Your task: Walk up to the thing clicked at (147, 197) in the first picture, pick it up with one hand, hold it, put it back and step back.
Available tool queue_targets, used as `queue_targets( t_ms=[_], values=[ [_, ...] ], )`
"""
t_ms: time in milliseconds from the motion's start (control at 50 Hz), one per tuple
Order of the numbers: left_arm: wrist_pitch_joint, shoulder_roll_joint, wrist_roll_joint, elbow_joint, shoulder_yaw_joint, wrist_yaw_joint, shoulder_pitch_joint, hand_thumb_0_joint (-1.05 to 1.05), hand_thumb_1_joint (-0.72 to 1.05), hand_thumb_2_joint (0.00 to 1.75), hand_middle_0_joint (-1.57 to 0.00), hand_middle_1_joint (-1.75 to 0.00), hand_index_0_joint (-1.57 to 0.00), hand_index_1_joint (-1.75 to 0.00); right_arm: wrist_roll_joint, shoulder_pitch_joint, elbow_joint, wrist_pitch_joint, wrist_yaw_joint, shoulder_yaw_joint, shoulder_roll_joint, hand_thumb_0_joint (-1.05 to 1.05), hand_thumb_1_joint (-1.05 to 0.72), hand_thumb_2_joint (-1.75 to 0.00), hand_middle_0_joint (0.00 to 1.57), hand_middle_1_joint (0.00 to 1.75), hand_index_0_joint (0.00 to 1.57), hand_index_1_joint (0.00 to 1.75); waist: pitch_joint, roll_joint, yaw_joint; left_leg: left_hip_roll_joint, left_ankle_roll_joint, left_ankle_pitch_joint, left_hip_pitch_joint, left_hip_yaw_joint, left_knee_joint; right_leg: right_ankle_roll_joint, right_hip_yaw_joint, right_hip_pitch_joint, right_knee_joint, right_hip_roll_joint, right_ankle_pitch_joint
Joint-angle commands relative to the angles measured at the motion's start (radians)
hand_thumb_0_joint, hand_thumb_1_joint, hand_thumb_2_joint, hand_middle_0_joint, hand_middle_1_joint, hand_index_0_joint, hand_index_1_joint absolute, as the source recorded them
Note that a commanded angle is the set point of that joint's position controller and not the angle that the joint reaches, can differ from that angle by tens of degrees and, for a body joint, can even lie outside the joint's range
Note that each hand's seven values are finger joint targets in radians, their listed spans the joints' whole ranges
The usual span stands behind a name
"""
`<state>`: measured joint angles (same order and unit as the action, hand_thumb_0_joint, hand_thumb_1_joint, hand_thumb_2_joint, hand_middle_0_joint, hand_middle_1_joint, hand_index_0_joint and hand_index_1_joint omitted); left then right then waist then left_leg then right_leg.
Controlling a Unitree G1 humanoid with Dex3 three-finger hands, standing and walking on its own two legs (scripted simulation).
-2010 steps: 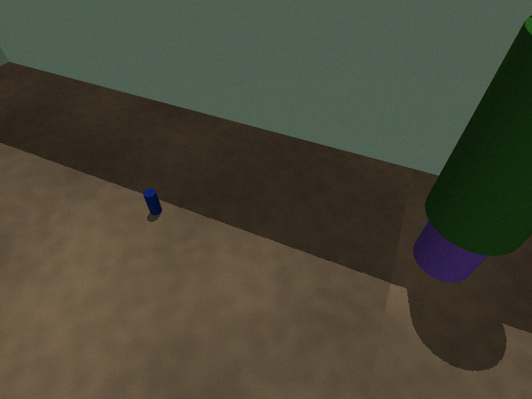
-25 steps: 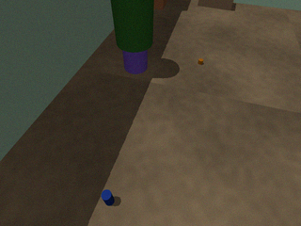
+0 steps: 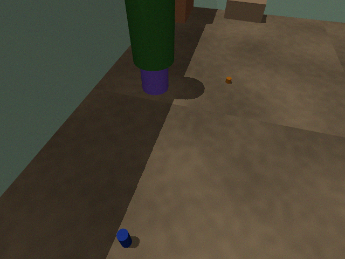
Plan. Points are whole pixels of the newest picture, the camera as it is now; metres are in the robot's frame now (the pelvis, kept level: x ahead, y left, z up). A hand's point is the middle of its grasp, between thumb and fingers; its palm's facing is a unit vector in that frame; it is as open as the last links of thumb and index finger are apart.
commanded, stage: stand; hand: left
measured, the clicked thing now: (124, 238) +0.38 +0.24 -0.71
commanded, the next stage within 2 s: none
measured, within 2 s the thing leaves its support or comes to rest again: neither
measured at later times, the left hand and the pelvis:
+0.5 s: hand out of the picture +0.10 +0.26 -0.15, palm faces -0.02 -0.94 -0.35, open 7.4 cm; pelvis +0.03 +0.00 +0.00, yaw +0 degrees
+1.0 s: hand out of the picture +0.10 +0.26 -0.15, palm faces -0.02 -0.94 -0.35, open 7.4 cm; pelvis +0.02 +0.00 +0.00, yaw +0 degrees
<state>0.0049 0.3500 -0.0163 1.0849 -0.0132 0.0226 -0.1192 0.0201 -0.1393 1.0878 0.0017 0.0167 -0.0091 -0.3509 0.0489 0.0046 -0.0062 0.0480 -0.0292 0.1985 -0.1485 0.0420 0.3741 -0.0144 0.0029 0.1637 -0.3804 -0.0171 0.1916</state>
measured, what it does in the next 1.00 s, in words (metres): stands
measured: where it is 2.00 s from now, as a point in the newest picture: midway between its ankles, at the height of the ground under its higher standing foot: outside the picture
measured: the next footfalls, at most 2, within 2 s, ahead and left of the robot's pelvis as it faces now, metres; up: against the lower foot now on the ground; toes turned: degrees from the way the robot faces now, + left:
none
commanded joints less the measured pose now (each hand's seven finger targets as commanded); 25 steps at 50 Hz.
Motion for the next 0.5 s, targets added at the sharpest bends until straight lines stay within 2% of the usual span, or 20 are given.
queue_targets(
  t_ms=[0,60,100,140,160,480],
  values=[
    [-0.042,0.218,0.005,-0.048,-0.037,-0.016,0.032,0.00,0.90,0.90,-0.20,-0.30,-0.20,-0.30,-0.003,0.047,-0.047,0.036,-0.014,-0.046,-0.219,0.00,-0.90,-0.90,0.20,0.30,0.20,0.30,-0.082,-0.005,0.004,0.102,0.045,-0.102,0.046,-0.095,-0.091,0.036,0.095,-0.031,0.075,-0.111,-0.131],
    [-0.039,0.214,0.007,-0.037,-0.034,-0.019,0.032,0.00,0.90,0.90,-0.20,-0.30,-0.20,-0.30,-0.006,0.038,-0.034,0.035,-0.017,-0.044,-0.216,0.00,-0.90,-0.90,0.20,0.30,0.20,0.30,-0.060,-0.004,0.002,0.098,0.040,-0.097,0.043,-0.089,-0.100,0.034,0.091,-0.030,0.082,-0.110,-0.133],
    [-0.039,0.215,0.006,-0.037,-0.033,-0.022,0.032,0.00,0.90,0.90,-0.20,-0.30,-0.20,-0.30,-0.007,0.050,-0.035,0.035,-0.018,-0.046,-0.218,0.00,-0.90,-0.90,0.20,0.30,0.20,0.30,-0.069,-0.009,0.003,0.101,0.037,-0.139,0.055,-0.090,-0.101,0.032,0.081,-0.040,0.075,-0.108,-0.161],
    [-0.040,0.215,0.005,-0.033,-0.031,-0.023,0.025,0.00,0.90,0.90,-0.20,-0.30,-0.20,-0.30,-0.007,0.054,-0.032,0.033,-0.019,-0.042,-0.210,0.00,-0.90,-0.90,0.20,0.30,0.20,0.30,-0.066,-0.001,0.006,0.099,0.037,-0.141,0.066,-0.086,-0.099,0.029,0.082,-0.035,0.081,-0.109,-0.166],
    [-0.041,0.217,0.006,-0.034,-0.031,-0.025,0.031,0.00,0.90,0.90,-0.20,-0.30,-0.20,-0.30,-0.007,0.050,-0.033,0.033,-0.020,-0.045,-0.214,0.00,-0.90,-0.90,0.20,0.30,0.20,0.30,-0.092,-0.002,-0.001,0.102,0.036,-0.180,0.085,-0.084,-0.090,0.031,0.083,-0.052,0.075,-0.114,-0.207],
    [-0.037,0.218,0.006,-0.027,-0.029,-0.034,0.029,0.00,0.90,0.90,-0.20,-0.30,-0.20,-0.30,-0.012,0.070,-0.025,0.028,-0.026,-0.040,-0.215,0.00,-0.90,-0.90,0.20,0.30,0.20,0.30,-0.106,-0.011,0.001,0.109,0.034,-0.292,0.111,-0.072,-0.080,0.028,0.062,-0.087,0.067,-0.118,-0.317]
  ],
)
